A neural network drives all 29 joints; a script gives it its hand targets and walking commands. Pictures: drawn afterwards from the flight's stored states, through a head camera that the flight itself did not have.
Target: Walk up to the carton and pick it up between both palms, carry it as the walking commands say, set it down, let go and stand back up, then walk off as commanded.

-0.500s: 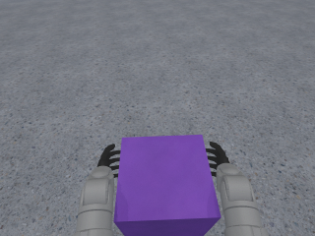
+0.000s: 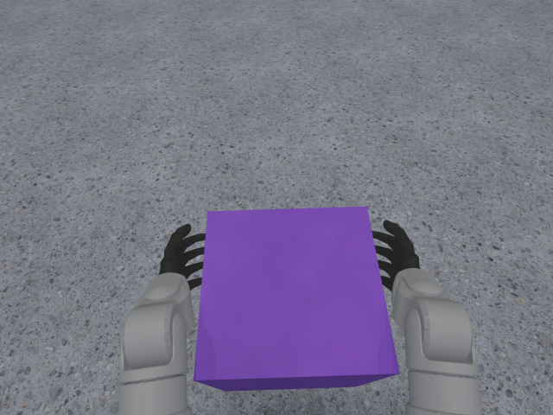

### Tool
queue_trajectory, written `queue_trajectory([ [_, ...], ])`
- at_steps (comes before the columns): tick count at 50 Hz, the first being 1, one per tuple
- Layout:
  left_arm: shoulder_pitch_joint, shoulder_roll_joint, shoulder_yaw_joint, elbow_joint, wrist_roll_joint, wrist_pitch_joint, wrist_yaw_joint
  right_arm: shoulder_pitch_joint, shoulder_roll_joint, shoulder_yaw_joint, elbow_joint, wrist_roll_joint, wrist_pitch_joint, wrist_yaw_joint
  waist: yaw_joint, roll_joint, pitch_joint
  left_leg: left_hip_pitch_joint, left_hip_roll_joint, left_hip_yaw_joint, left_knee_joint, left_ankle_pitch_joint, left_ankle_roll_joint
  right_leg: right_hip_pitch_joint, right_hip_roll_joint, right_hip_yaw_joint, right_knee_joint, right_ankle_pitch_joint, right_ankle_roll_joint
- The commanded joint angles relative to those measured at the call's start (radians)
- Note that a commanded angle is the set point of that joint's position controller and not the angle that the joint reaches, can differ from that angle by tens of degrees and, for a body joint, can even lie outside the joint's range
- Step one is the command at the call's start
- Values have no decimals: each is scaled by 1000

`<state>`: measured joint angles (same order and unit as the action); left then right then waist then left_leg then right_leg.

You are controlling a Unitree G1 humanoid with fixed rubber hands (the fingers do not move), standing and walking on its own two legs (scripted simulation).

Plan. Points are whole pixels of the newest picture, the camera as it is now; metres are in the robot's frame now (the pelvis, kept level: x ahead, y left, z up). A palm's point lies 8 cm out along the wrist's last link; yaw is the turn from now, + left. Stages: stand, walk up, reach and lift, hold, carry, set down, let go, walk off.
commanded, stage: carry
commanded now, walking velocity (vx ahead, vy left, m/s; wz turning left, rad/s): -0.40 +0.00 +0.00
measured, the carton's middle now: (289, 308) +0.28 +0.00 -0.01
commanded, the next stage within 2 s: none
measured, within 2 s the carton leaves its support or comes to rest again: neither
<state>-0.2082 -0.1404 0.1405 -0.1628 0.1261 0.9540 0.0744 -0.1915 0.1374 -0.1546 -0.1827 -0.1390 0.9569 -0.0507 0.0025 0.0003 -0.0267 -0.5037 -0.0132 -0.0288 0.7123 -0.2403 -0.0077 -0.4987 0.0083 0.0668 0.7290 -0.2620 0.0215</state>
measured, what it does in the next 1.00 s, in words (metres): walks backwards: right foot, then left foot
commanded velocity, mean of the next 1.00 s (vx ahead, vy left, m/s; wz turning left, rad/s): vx -0.39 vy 0.00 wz -0.06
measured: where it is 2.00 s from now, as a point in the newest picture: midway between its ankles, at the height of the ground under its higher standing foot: outside the picture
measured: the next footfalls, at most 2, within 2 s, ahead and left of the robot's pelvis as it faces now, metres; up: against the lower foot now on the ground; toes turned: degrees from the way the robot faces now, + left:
right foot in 0.22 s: -0.03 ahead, -0.11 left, +0.00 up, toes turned -6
left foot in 0.62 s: -0.29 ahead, +0.11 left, +0.00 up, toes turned +4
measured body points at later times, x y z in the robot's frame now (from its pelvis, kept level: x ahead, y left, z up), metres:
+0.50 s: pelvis -0.20 -0.02 +0.02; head -0.20 -0.05 +0.47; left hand +0.10 +0.11 +0.11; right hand +0.07 -0.20 +0.10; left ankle -0.25 +0.12 -0.64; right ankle -0.07 -0.11 -0.71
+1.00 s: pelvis -0.45 -0.01 +0.02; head -0.44 -0.02 +0.47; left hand -0.16 +0.14 +0.10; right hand -0.17 -0.17 +0.10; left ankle -0.33 +0.11 -0.71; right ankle -0.52 -0.12 -0.71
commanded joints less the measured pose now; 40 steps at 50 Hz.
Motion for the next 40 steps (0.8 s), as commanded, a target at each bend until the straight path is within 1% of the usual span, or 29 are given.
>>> queue_trajectory([
  [1,-410,-873,-767,-183,-398,95,-223,-415,840,783,-176,397,92,210,-8,-18,-411,170,154,-92,-52,320,108,85,-148,82,-18,305,-89],
  [2,-403,-874,-774,-210,-410,120,-222,-400,834,790,-201,409,115,209,-14,63,-399,166,221,-166,-142,357,150,44,-82,26,73,128,-66],
  [3,-402,-879,-784,-222,-423,141,-225,-396,825,793,-214,414,134,208,-17,234,-399,122,355,-297,-288,401,226,38,37,-92,298,-171,-34],
  [4,-424,-874,-803,-239,-438,159,-229,-394,823,801,-239,418,151,209,-22,253,-377,57,424,-332,-372,394,270,37,46,-119,460,-320,-22],
  [5,-443,-880,-814,-270,-459,171,-232,-408,827,806,-277,420,164,206,-16,207,-364,13,402,-290,-377,323,261,70,13,-82,505,-283,-28],
  [6,-453,-890,-815,-295,-478,180,-235,-430,831,810,-314,421,171,202,-9,188,-362,-9,369,-235,-371,247,225,93,-5,-72,457,-251,-37],
  [8,-445,-894,-808,-315,-495,203,-237,-426,845,812,-344,423,194,196,1,182,-375,74,287,-152,-336,205,135,130,-24,-86,127,-179,-51],
  [9,-429,-892,-804,-315,-501,213,-238,-406,842,808,-346,422,206,193,-1,187,-387,119,262,-138,-302,215,118,168,-5,-110,-35,-146,-49],
  [10,-404,-890,-797,-305,-500,222,-240,-386,833,802,-342,421,215,190,0,150,-393,109,231,-116,-239,182,98,250,-5,-118,-185,-101,-49],
  [11,-374,-885,-790,-290,-493,228,-242,-374,822,796,-334,421,225,190,3,53,-354,6,167,-90,-136,69,67,326,-72,-16,-312,-64,-58],
  [12,-335,-882,-773,-265,-472,230,-243,-360,815,789,-342,417,235,193,9,-308,-335,-206,18,61,115,-297,-15,352,-445,359,-364,314,-196],
  [13,-318,-892,-757,-268,-456,233,-248,-382,839,793,-311,427,238,198,13,-298,-322,-188,-3,-1,428,-418,-12,220,-502,356,-359,584,-253],
  [14,-337,-899,-745,-275,-439,238,-250,-410,874,810,-294,445,238,205,18,-183,-324,-136,-16,-51,590,-341,-1,187,-424,263,-350,543,-236],
  [15,-363,-900,-752,-298,-439,238,-250,-444,884,823,-312,467,233,213,14,-110,-313,-135,-17,-53,665,-258,1,160,-366,175,-346,414,-203],
  [17,-394,-898,-738,-307,-435,243,-244,-491,884,822,-338,488,235,212,1,-97,-298,-129,-9,-13,711,-142,-17,185,-270,67,-332,272,-158],
  [18,-387,-896,-727,-298,-431,248,-244,-487,878,816,-331,485,240,208,-1,-103,-298,-120,-11,13,664,-141,-26,211,-247,57,-335,251,-145],
  [20,-355,-884,-705,-271,-416,258,-245,-462,878,812,-309,476,253,202,0,-145,-304,-102,-18,42,500,-180,-33,288,-240,81,-357,235,-133],
  [23,-324,-862,-687,-226,-401,270,-247,-432,876,804,-258,460,270,199,8,-205,-334,-57,-34,65,311,-283,-24,378,-284,163,-416,225,-165],
  [27,-324,-870,-693,-201,-394,272,-248,-421,895,797,-211,452,276,208,11,-229,-386,91,-42,105,21,-315,28,390,-297,162,-469,261,-167],
  [29,-330,-879,-707,-201,-398,268,-248,-416,905,788,-194,448,272,213,13,-246,-407,197,-55,151,-142,-284,45,365,-289,137,-512,260,-128],
  [30,-337,-882,-716,-204,-401,266,-247,-402,911,783,-181,443,268,216,3,-232,-410,297,-53,185,-304,-199,51,325,-252,76,-518,231,-69],
  [31,-352,-881,-724,-210,-405,262,-248,-398,916,781,-173,441,264,221,0,-161,-377,389,-2,127,-423,-145,64,221,-198,28,-484,103,-6],
  [32,-386,-879,-738,-230,-418,256,-250,-393,921,776,-171,432,255,226,-12,0,-337,428,158,-72,-475,-239,113,50,-104,-65,-388,-17,63],
  [33,-471,-890,-770,-293,-452,250,-257,-406,940,759,-194,426,236,226,-27,300,-244,204,449,-330,-481,-129,230,-61,-14,-196,33,-268,56],
  [34,-507,-934,-786,-285,-453,246,-255,-432,950,767,-237,441,236,231,-24,226,-170,90,538,-301,-496,169,293,-118,-7,-92,383,-329,31],
  [35,-512,-955,-792,-280,-460,238,-254,-472,946,773,-270,451,237,235,-13,100,-171,19,468,-187,-461,187,252,-81,4,-33,555,-277,12],
  [36,-527,-954,-799,-293,-471,231,-252,-498,936,781,-296,461,236,238,-4,71,-182,28,376,-66,-423,176,187,-89,14,-37,633,-181,2],
  [38,-510,-927,-796,-293,-480,232,-243,-463,904,756,-295,460,235,234,-3,127,-198,134,280,44,-331,353,159,-118,30,-74,714,-74,3],
  [40,-471,-907,-795,-293,-483,235,-233,-410,874,734,-269,445,233,229,-4,159,-244,266,255,41,-264,517,170,-124,24,-95,603,-125,25],
])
